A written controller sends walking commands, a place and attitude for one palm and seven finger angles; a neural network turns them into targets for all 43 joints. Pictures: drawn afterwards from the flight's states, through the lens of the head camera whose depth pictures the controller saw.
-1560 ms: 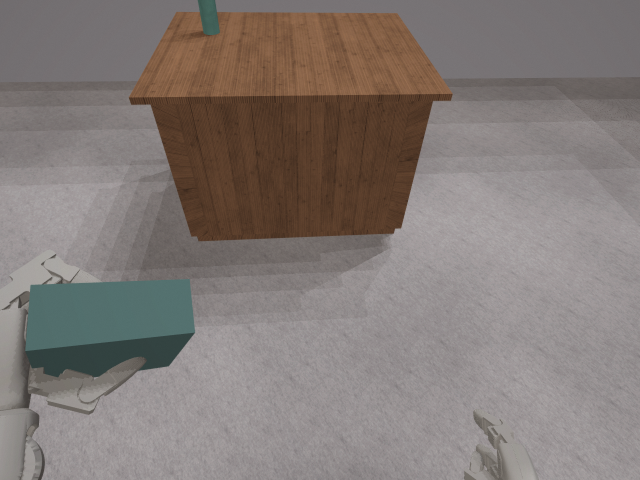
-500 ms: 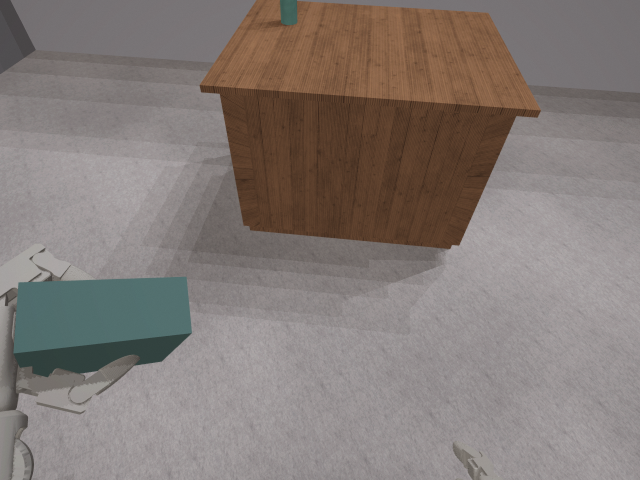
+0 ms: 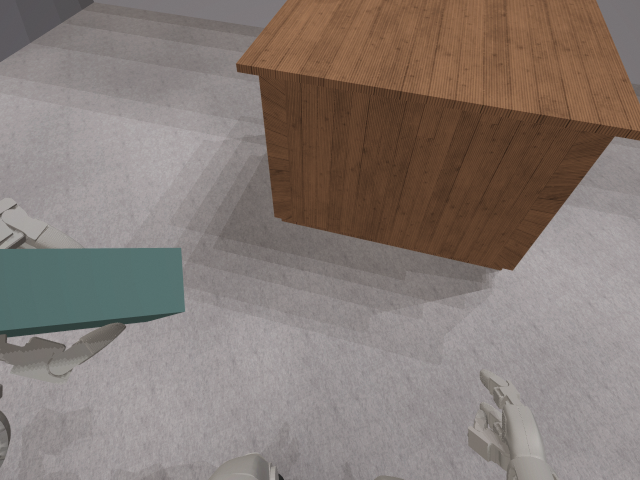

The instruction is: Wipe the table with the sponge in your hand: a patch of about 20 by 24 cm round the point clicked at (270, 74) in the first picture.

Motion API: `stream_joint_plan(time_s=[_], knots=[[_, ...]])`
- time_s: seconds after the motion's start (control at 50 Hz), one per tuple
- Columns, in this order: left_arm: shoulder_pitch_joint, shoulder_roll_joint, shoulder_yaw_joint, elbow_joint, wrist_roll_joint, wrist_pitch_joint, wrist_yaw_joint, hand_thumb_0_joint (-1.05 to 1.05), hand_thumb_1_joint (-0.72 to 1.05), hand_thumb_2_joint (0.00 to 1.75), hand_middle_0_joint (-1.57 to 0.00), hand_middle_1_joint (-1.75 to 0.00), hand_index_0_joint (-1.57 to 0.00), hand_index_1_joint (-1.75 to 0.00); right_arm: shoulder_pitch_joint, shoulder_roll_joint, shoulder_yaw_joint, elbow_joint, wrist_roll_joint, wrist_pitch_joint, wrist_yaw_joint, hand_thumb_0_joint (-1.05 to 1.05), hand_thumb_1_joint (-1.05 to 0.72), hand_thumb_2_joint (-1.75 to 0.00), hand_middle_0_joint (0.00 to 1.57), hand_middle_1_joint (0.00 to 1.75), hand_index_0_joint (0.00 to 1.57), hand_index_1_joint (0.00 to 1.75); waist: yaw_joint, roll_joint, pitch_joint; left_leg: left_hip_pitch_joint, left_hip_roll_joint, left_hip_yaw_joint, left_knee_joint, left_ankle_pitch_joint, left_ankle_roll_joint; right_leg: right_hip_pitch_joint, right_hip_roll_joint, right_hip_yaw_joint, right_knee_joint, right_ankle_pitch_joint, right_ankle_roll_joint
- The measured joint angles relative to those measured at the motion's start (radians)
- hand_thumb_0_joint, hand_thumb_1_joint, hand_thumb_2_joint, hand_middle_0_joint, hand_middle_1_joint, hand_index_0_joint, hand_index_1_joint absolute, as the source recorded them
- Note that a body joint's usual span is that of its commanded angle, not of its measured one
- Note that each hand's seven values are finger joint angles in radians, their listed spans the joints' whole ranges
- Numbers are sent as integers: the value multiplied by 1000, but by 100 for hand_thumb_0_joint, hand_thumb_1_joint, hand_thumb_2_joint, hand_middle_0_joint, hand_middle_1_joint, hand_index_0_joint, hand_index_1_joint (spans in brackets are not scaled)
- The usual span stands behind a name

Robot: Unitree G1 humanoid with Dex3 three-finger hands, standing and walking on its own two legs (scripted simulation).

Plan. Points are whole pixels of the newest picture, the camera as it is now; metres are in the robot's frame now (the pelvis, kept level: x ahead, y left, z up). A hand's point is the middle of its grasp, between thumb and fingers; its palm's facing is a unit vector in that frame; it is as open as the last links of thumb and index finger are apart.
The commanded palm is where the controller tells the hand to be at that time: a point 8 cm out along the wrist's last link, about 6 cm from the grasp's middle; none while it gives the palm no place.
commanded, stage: walk to a spot facing it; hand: left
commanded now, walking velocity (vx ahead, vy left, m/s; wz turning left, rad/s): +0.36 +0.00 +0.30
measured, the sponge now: (113, 292) +0.24 +0.20 +0.18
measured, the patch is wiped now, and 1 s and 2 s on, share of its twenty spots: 0.00 0.00 0.00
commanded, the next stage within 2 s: none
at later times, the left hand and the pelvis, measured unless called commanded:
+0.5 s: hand (133, 226) +0.30 +0.19 +0.19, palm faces +0.54 -0.70 -0.47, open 9.6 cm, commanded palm +0.23 +0.23 +0.21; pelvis +0.14 -0.08 +0.03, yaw +14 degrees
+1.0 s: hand (85, 214) +0.29 +0.22 +0.22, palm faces +0.73 -0.49 -0.47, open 9.6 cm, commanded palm +0.23 +0.24 +0.21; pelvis +0.23 -0.08 +0.03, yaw +29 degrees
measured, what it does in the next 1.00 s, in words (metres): walks ahead, turning left: right foot, then left foot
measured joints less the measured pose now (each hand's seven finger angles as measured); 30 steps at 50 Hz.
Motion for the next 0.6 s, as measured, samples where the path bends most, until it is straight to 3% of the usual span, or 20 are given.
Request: stream_joint_plan(time_s=[0.06,0.12,0.18,0.26,0.28,0.34,0.38,0.42,0.46,0.5,0.6], knots=[[-41,14,9,37,-1,11,-26,0,-44,97,-81,-132,-81,-132,1,50,36,6,6,-3,18,1,-91,-90,20,30,19,30,-18,7,-26,21,7,-42,-22,-35,-30,-148,7,23,73,41,13],[8,-1,26,9,-9,3,-34,0,-44,97,-81,-132,-81,-132,29,79,57,9,8,-17,26,1,-90,-90,20,30,20,30,-11,36,-44,51,32,-73,-67,-29,-49,-220,-23,7,-97,105,22],[76,-26,23,-11,-16,-18,-38,0,-44,97,-81,-132,-81,-132,80,84,66,19,9,-35,26,1,-90,-90,20,30,20,30,9,74,-62,81,54,-107,-101,-35,-70,-197,-40,-22,-329,167,35],[88,-46,5,37,-6,-17,-40,0,-44,97,-81,-132,-81,-132,140,68,68,46,7,-40,9,1,-90,-90,20,30,20,30,41,113,-84,88,77,-167,-51,-100,-86,-68,-18,-70,-562,203,51],[74,-46,3,51,-1,-9,-38,0,-44,97,-81,-132,-81,-132,151,63,68,50,8,-39,3,1,-90,-90,20,30,20,30,46,112,-90,71,79,-176,-2,-142,-76,-35,-13,-76,-616,213,39],[-10,-103,-48,117,16,23,-34,0,-44,97,-81,-132,-81,-132,127,10,52,112,0,-23,-7,1,-90,-90,20,30,20,30,52,123,-72,-46,50,-209,347,-261,-71,-21,-34,-124,-549,211,-12],[-31,-139,-75,145,21,40,-35,0,-44,97,-81,-132,-81,-132,103,-27,40,141,-7,-9,-6,1,-90,-90,20,30,20,30,54,113,-58,-112,32,-188,539,-243,-85,15,-52,-140,-564,191,-17],[-13,-148,-82,140,25,40,-35,0,-44,97,-81,-132,-81,-132,78,-53,27,140,-11,2,-8,2,-90,-90,20,30,20,30,42,99,-43,-158,35,-163,615,-216,-99,54,-59,-152,-611,200,-11],[14,-130,-81,108,27,37,-36,0,-44,97,-81,-132,-81,-132,60,-67,12,114,-12,9,-9,2,-90,-90,20,30,20,30,21,80,-25,-178,47,-138,574,-192,-107,93,-66,-170,-661,211,-12],[34,-95,-69,58,26,30,-34,0,-44,97,-82,-132,-81,-132,52,-72,-1,77,-11,12,-9,2,-90,-90,20,30,20,30,6,55,-12,-170,64,-102,443,-168,-109,123,-74,-190,-698,215,-10],[84,-20,0,-84,1,6,-5,0,-44,97,-81,-132,-81,-132,54,-74,-26,-20,-8,20,-7,1,-91,-90,20,30,19,30,-3,6,-10,-81,61,-16,66,-131,-104,137,-99,-219,-682,169,9]])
